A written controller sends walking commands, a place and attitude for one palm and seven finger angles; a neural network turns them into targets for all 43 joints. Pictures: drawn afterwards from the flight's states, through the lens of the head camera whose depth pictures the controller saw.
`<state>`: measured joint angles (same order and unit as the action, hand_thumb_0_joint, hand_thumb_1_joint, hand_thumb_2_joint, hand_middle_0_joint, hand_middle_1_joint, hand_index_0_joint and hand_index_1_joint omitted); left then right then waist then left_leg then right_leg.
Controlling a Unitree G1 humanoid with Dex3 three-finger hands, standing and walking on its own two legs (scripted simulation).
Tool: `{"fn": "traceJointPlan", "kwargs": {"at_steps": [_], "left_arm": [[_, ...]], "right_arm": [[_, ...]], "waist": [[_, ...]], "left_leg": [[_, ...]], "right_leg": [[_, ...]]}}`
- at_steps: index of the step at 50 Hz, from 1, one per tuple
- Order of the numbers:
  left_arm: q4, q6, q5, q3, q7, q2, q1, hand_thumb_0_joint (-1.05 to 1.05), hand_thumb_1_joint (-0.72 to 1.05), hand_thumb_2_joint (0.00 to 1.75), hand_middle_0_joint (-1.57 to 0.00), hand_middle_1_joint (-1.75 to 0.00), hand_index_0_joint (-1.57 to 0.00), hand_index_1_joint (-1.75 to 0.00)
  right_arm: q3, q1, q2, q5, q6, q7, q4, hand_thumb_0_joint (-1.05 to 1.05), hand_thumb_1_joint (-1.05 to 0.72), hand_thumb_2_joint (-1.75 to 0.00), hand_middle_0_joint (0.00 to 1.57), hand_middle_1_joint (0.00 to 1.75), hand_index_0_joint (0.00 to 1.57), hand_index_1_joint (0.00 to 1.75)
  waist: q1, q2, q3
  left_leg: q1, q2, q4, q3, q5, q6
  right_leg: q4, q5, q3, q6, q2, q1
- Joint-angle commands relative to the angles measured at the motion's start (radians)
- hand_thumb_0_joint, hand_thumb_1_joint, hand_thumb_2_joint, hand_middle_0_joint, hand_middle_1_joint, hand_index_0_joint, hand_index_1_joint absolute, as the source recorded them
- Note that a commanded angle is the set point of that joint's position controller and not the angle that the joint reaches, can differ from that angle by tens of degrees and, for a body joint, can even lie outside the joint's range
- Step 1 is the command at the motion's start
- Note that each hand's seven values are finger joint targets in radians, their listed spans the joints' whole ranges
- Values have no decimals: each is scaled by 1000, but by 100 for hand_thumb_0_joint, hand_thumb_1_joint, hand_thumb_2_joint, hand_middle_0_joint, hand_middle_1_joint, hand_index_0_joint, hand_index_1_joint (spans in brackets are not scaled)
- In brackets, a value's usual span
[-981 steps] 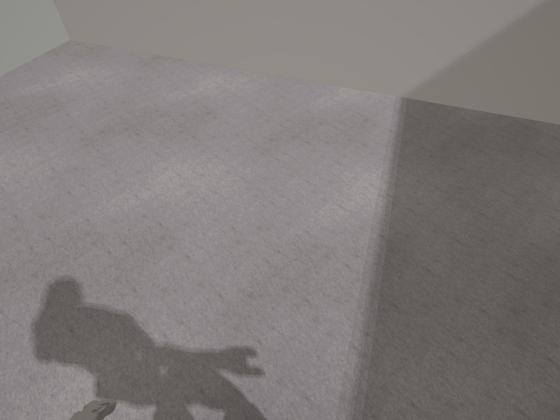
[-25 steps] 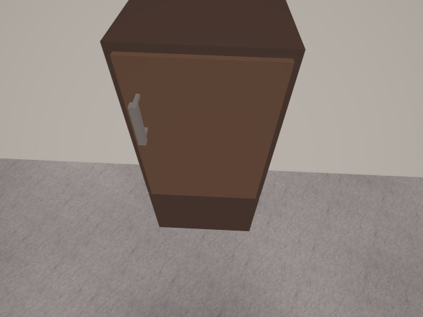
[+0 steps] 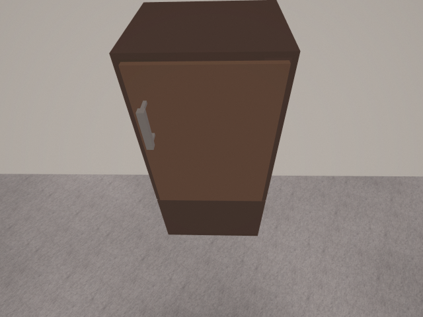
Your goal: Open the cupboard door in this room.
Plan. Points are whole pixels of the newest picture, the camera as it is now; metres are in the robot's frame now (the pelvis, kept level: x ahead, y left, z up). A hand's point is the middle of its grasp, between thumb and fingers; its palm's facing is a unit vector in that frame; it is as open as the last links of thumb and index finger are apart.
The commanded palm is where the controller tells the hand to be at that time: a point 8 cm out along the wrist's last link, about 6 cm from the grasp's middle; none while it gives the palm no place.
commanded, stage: look again from close up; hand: left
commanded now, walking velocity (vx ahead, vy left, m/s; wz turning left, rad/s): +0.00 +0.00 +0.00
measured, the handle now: (147, 125) +0.60 +0.23 +0.01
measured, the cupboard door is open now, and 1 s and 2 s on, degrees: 0 0 0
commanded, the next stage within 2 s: shuffle to correct the standing spot in 0.12 s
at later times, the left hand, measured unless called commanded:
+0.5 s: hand out of the picture +0.00 +0.16 -0.19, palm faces +0.08 -0.99 -0.14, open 7.3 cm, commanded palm none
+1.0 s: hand out of the picture +0.15 +0.19 -0.18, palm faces +0.05 -0.97 -0.23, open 7.3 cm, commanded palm none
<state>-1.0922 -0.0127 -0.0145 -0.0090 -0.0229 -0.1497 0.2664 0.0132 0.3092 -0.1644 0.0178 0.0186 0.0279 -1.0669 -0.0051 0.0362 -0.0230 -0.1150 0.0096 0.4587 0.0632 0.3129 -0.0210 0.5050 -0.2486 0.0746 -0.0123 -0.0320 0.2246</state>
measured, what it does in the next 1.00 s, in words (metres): steps on the spot: right foot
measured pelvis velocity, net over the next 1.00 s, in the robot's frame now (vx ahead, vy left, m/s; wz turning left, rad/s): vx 0.08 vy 0.01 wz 0.04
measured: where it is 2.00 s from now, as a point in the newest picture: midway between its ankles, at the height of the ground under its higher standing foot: outside the picture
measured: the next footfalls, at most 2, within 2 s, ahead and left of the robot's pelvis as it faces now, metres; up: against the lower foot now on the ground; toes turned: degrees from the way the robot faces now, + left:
right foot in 0.76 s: +0.16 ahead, -0.09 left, +0.00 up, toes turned +1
left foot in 1.06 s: +0.12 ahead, +0.14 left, +0.00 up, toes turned +5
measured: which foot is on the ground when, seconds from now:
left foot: down 0.00-0.78, up 0.80-1.00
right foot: down 0.00-0.54, up 0.56-0.74, down 0.76-1.00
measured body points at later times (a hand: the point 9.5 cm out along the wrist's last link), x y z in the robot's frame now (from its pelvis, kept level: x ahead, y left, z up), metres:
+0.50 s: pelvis +0.03 +0.00 -0.01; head +0.05 +0.01 +0.44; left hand +0.00 +0.21 -0.17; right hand -0.01 -0.22 -0.17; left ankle -0.04 +0.10 -0.74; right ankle +0.02 -0.11 -0.74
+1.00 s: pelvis +0.08 +0.01 -0.01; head +0.12 +0.01 +0.44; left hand +0.14 +0.25 -0.16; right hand +0.12 -0.22 -0.17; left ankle +0.06 +0.13 -0.71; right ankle +0.12 -0.09 -0.74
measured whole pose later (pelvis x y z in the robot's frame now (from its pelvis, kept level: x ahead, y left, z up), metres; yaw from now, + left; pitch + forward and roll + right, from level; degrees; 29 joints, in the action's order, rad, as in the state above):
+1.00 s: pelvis +0.08 +0.01 -0.01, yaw +2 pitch -1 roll +1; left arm -0.98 0.00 -0.03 0.04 -0.03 -0.18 0.16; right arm -0.04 0.22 -0.15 0.01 -0.02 0.03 -1.03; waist 0.00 -0.02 -0.10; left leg -0.34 -0.01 0.81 0.05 0.45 0.03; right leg 0.61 -0.26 0.10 -0.04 -0.05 0.33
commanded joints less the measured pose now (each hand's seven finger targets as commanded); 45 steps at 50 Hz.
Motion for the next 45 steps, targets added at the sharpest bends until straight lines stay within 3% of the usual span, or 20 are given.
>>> {"fn": "traceJointPlan", "kwargs": {"at_steps": [1, 11, 15, 19, 22, 24, 25, 26, 27, 28, 30, 32, 34, 36, 37, 38, 39, 40, 42, 45], "left_arm": [[29, -8, 4, 19, -6, -99, 45, 0, 90, 90, -20, -30, -20, -30], [10, -15, 5, 20, -8, -90, 63, 0, 90, 90, -20, -30, -20, -30], [5, -10, -4, 30, -4, -96, 86, 0, 90, 90, -20, -30, -20, -30], [8, -9, -6, 51, -2, -123, 131, 0, 90, 90, -20, -30, -20, -30], [14, -15, -8, 66, -3, -137, 148, 0, 90, 90, -20, -30, -20, -30], [29, -18, -10, 70, -2, -127, 122, 0, 90, 90, -20, -30, -20, -30], [38, -17, -10, 67, 1, -107, 95, 0, 90, 90, -20, -30, -20, -30], [50, -17, -9, 61, 6, -77, 72, 0, 90, 90, -20, -30, -20, -30], [67, -20, -10, 52, 7, -39, 37, 0, 90, 90, -20, -30, -20, -30], [89, -26, -12, 44, 4, -37, -22, 0, 90, 90, -20, -30, -20, -30], [111, -28, -6, 50, 1, -49, -80, 0, 90, 90, -20, -30, -20, -30], [111, -26, 0, 49, 4, -24, -100, 0, 90, 90, -20, -30, -20, -30], [99, -17, 3, 50, 6, -22, -52, 0, 90, 90, -20, -30, -20, -30], [56, -22, 3, 70, 3, -107, 90, 0, 90, 90, -20, -30, -20, -30], [41, -24, 0, 79, -5, -154, 141, 0, 90, 90, -20, -30, -20, -30], [30, -20, -1, 82, -15, -167, 189, 0, 90, 90, -20, -30, -20, -30], [25, -17, 2, 79, -19, -193, 211, 0, 90, 90, -20, -30, -20, -30], [37, -13, -4, 74, -25, -188, 178, 0, 90, 90, -20, -30, -20, -30], [79, -3, -11, 61, -27, -150, 51, 0, 90, 90, -20, -30, -20, -30], [122, 6, -14, 74, -28, -163, -2, 0, 90, 90, -20, -30, -20, -30]], "right_arm": [[-8, 57, -89, 0, 17, 3, 26, 0, -90, -90, 20, 30, 20, 30], [-6, 85, -64, -4, 22, 7, -22, 0, -90, -90, 20, 30, 20, 30], [-7, 107, -46, 4, 9, 0, -35, 0, -90, -90, 20, 30, 20, 30], [-10, 107, -20, 8, 3, -6, -21, 0, -90, -90, 20, 30, 20, 30], [-13, 110, -9, 7, 12, -9, -12, 0, -90, -90, 20, 30, 20, 30], [-14, 149, -4, 5, 19, -11, -20, 0, -90, -90, 20, 30, 20, 30], [-12, 185, -8, 4, 28, -11, -34, 0, -90, -90, 20, 30, 20, 30], [-17, 232, -43, 6, 37, -6, -54, 0, -90, -90, 20, 30, 20, 30], [-27, 288, -90, 9, 44, 3, -73, 0, -90, -90, 20, 30, 20, 30], [-29, 327, -99, 12, 46, 15, -87, 0, -90, -90, 20, 30, 20, 30], [-19, 330, -81, 15, 48, 27, -80, 0, -90, -90, 20, 30, 20, 30], [-20, 263, -92, 17, 44, 32, -51, 0, -90, -90, 20, 30, 20, 30], [-22, 164, -102, 6, 41, 38, -24, 0, -90, -90, 20, 30, 20, 30], [-48, 104, -175, -18, 41, 39, 4, 0, -90, -90, 20, 30, 20, 30], [-55, 104, -155, -26, 39, 35, 12, 0, -90, -90, 20, 30, 20, 30], [-51, 129, -84, -28, 30, 30, 17, 0, -90, -90, 20, 30, 20, 30], [-48, 134, -37, -30, 16, 32, 21, 0, -90, -90, 20, 30, 20, 30], [-47, 100, -8, -26, 4, 35, 31, 0, -90, -90, 20, 30, 20, 30], [-51, 68, 11, -18, -28, 23, 27, 0, -90, -90, 20, 30, 20, 30], [-51, 76, 21, -12, -34, 3, 27, 0, -90, -90, 20, 30, 20, 30]], "waist": [[-2, -43, -82], [-1, -49, -39], [-6, -72, -77], [-15, -125, -128], [-9, -161, -114], [13, -108, -110], [29, -47, -101], [41, 71, -78], [63, 234, -61], [83, 282, -88], [86, 162, -95], [61, 87, -98], [1, 76, -78], [-70, 49, 23], [-77, -15, 62], [-79, -130, 112], [-72, -190, 153], [-62, -184, 93], [-24, -251, 6], [-4, -228, 43]], "left_leg": [[-161, -111, -151, -112, -38, -23], [-122, -108, -116, -89, -125, -20], [-173, -72, -61, -56, 94, -23], [-241, -27, 73, -5, 128, -17], [-230, -28, 161, 17, 95, -16], [-144, -34, 76, 13, 65, -19], [-86, -49, 11, -21, -4, -26], [-20, -121, -35, -104, -133, -53], [70, -233, -81, -234, -389, -111], [176, -310, -97, -322, -718, -180], [254, -348, -37, -305, -1118, -228], [189, -297, -22, -220, -1145, -186], [89, -228, 0, -122, -1170, -111], [26, -177, 103, -86, -1024, -59], [-75, -144, 175, -84, -813, -32], [-202, -55, 318, -43, -412, -1], [-244, 13, 477, -19, 211, 17], [-260, -1, 534, -81, 355, 11], [-267, -32, 587, -85, 331, 22], [-246, -25, 466, -23, 215, 43]], "right_leg": [[-91, 15, -96, -26, -70, -33], [-78, 118, -105, -33, -84, -55], [-102, -190, -145, -59, -95, -20], [-185, -368, -249, -110, -154, 11], [-225, -342, -303, -145, -211, 32], [-150, -256, -225, -134, -175, 81], [-56, -187, -152, -110, -121, 109], [80, -119, -54, -76, -47, 147], [263, -110, 49, -42, 20, 234], [387, -306, 53, -29, 40, 387], [490, -377, -6, -35, -11, 480], [396, -309, 6, -30, -26, 394], [196, -138, 43, -19, 0, 206], [-2, 189, 44, -26, 17, -53], [19, 437, -42, -62, -57, -178], [73, 819, -236, -151, -225, -269], [10, 1101, -314, -263, -388, -288], [-13, 1091, -304, -294, -416, -190], [-63, 847, -229, -258, -337, -30], [-73, 675, -153, -204, -268, -8]]}}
